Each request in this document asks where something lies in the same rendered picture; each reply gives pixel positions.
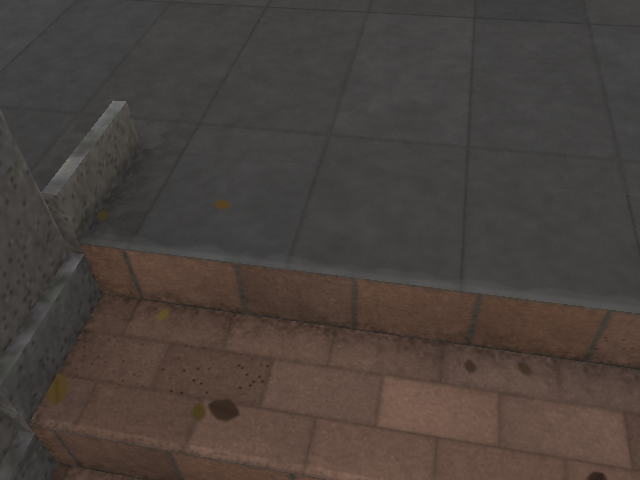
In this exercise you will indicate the stairs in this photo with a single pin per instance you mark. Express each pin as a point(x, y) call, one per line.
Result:
point(200, 369)

